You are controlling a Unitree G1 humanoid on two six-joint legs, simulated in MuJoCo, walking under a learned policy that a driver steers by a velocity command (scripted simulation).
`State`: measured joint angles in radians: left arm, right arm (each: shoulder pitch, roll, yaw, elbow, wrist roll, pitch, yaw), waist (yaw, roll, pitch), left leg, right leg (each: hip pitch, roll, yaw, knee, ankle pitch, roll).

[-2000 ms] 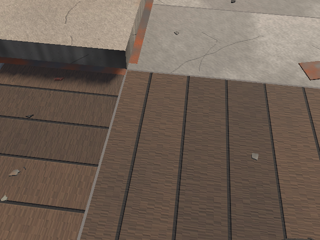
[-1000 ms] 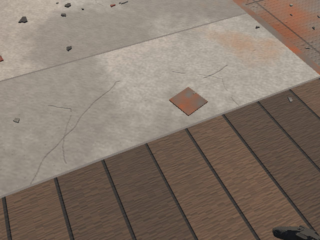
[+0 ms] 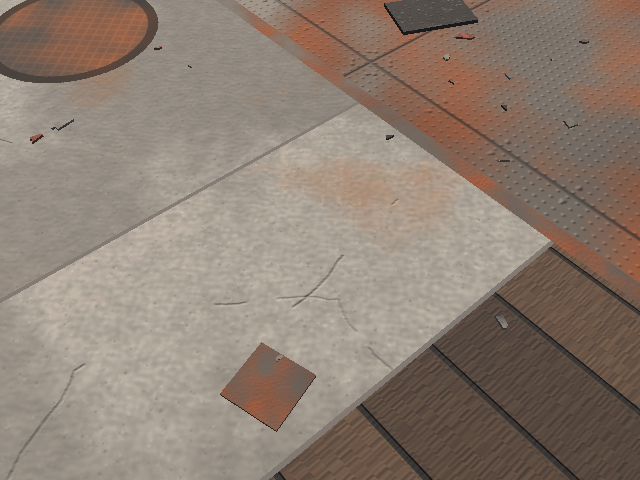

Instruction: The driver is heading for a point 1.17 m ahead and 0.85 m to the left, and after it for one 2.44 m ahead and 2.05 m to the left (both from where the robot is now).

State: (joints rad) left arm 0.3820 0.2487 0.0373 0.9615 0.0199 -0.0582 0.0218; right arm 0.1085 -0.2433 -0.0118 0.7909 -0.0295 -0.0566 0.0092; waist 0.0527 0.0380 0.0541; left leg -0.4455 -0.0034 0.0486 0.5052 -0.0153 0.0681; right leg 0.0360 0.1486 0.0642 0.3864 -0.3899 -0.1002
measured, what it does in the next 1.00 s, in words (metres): steps on the spot, turning left: right foot, then left foot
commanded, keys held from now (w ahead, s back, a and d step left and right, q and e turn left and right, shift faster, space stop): q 1.00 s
